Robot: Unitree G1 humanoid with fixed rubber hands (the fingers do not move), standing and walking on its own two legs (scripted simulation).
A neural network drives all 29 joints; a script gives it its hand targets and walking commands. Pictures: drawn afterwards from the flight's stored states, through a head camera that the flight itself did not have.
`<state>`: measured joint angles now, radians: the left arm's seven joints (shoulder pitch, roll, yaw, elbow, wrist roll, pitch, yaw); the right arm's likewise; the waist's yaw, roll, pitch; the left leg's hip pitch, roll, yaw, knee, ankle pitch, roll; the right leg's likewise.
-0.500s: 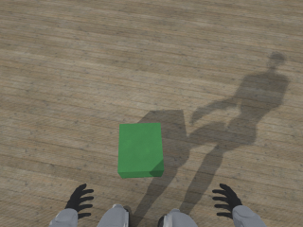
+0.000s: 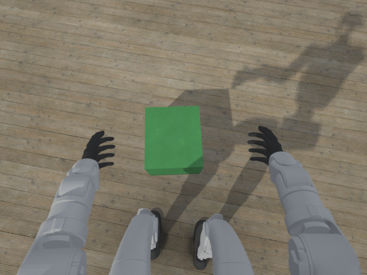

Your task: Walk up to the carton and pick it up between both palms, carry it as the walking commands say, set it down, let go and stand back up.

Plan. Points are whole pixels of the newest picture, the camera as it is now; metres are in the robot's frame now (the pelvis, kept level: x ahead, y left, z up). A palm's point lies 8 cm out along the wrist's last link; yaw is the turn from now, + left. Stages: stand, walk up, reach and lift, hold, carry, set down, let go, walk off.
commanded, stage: reach and lift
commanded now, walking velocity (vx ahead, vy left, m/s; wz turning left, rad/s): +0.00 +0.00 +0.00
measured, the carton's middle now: (173, 142) +0.54 +0.05 -0.60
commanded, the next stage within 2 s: none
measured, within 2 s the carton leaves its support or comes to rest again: neither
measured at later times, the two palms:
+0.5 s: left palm (101, 111) +0.48 +0.23 -0.13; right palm (261, 109) +0.50 -0.20 -0.13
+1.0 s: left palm (113, 108) +0.52 +0.22 -0.19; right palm (256, 108) +0.53 -0.21 -0.19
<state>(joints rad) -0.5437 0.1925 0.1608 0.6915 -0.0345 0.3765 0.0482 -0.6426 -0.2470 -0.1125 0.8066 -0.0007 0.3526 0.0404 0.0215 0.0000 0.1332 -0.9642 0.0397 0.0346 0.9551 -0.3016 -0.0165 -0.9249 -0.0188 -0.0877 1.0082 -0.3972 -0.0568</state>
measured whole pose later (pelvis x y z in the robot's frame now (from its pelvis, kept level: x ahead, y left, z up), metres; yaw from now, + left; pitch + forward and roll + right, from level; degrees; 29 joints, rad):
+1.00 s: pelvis -0.01 +0.01 -0.07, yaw -3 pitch +45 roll +2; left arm -1.19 0.33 0.40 0.93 -0.04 0.14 0.03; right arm -1.32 -0.35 -0.24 0.98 0.05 0.17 0.01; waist 0.04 0.00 0.07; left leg -1.63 0.04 0.02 1.16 -0.32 -0.02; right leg -1.62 0.02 -0.02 1.21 -0.39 -0.04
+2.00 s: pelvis -0.06 +0.02 -0.31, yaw -2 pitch +34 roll +3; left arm -1.61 0.42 0.29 1.18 -0.15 0.14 0.09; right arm -1.68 -0.49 -0.04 1.20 0.19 0.20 -0.03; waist 0.04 0.00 0.52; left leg -2.18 0.04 0.02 2.08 -0.49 -0.02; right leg -2.17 0.00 -0.01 2.15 -0.58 -0.04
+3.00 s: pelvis -0.05 +0.02 -0.34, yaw -2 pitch +35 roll +3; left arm -1.61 0.40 0.22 1.19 -0.17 0.09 0.10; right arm -1.71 -0.39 0.03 1.21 0.20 0.14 -0.04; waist 0.05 0.00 0.52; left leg -2.26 0.04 0.02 2.17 -0.51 -0.02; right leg -2.25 0.00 -0.01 2.24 -0.59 -0.04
